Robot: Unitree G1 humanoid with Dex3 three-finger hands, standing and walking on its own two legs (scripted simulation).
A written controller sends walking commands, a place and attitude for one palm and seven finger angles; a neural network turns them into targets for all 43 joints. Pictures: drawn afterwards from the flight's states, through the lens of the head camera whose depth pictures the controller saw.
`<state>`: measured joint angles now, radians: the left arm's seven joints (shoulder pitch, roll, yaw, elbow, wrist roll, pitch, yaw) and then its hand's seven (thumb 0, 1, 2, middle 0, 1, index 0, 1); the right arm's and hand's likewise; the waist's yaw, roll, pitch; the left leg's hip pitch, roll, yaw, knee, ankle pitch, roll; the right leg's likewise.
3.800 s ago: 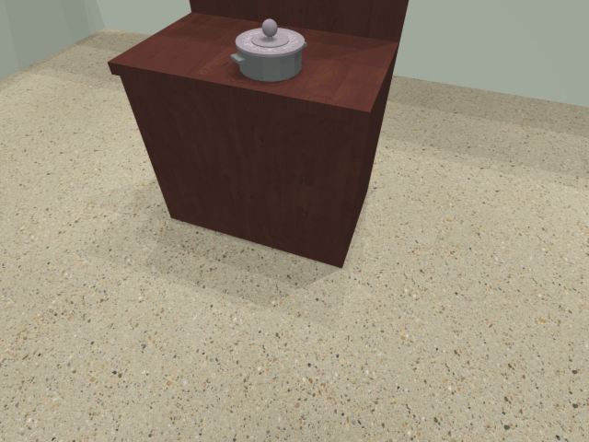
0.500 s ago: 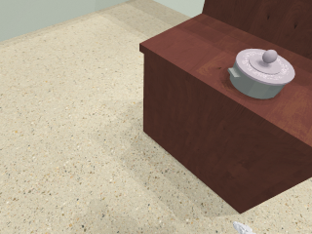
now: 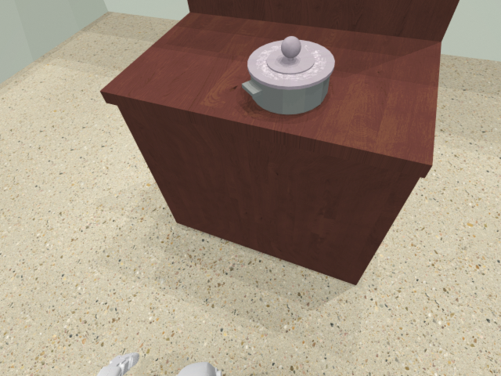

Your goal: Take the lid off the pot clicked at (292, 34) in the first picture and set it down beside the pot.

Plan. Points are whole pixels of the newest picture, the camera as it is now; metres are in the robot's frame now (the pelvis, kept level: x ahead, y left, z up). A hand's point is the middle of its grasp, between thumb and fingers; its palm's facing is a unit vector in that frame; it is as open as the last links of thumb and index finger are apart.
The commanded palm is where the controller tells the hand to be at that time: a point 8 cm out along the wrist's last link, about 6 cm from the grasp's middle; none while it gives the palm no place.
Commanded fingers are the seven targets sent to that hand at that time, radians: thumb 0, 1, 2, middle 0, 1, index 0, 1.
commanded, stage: turn to face it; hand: left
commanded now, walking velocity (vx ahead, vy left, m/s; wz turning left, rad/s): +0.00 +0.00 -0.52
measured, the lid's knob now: (291, 47) +0.77 -0.07 +0.11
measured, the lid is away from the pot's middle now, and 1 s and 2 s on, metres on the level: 0.00 0.00 0.00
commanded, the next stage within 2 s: take the last steps up to it in 0.48 s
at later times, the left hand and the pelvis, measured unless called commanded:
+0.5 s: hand out of the picture +0.11 +0.21 -0.17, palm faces -0.15 -0.97 -0.20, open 7.4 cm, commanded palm none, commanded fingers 0.00 0.90 0.90 -0.20 -0.30 -0.20 -0.30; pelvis +0.01 +0.02 +0.01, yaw -13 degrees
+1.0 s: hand out of the picture +0.14 +0.14 -0.15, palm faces -0.23 -0.95 -0.22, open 7.2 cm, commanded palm none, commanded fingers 0.00 0.90 0.90 -0.20 -0.30 -0.20 -0.30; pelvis +0.07 -0.03 +0.01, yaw -17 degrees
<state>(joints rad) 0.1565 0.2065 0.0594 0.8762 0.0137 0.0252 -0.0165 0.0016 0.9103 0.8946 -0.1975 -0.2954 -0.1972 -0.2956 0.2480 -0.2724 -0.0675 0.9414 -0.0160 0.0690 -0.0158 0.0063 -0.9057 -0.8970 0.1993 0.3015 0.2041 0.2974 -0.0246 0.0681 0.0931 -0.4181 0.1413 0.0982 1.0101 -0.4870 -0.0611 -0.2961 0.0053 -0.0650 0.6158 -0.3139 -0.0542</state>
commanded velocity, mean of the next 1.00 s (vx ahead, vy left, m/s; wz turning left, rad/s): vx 0.13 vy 0.02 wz -0.19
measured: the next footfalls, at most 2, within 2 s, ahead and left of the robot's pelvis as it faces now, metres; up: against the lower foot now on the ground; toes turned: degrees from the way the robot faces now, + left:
left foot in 0.44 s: +0.06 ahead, +0.12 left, +0.00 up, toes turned -10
right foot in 0.82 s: +0.01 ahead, -0.11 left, +0.00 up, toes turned -22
